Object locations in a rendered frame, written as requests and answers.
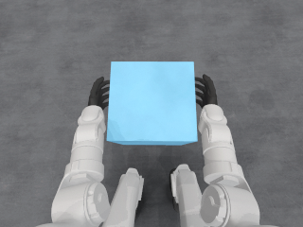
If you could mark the robot right upper arm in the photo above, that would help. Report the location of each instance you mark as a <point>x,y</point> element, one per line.
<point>228,206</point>

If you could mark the right robot shin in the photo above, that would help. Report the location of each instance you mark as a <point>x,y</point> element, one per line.
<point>183,166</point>

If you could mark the robot right forearm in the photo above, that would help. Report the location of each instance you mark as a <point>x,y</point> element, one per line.
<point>221,164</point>

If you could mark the robot right thigh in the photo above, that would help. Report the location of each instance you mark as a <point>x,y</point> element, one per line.
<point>185,189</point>

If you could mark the robot left forearm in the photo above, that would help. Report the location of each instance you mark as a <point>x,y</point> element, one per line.
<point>87,150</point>

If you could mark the robot left hand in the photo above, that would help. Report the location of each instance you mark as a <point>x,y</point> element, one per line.
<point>96,97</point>

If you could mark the robot left upper arm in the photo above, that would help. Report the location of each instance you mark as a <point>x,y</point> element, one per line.
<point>80,205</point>

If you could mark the carton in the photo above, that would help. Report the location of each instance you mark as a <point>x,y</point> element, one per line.
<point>152,103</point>

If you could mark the robot right hand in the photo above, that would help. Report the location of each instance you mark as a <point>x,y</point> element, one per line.
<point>208,94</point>

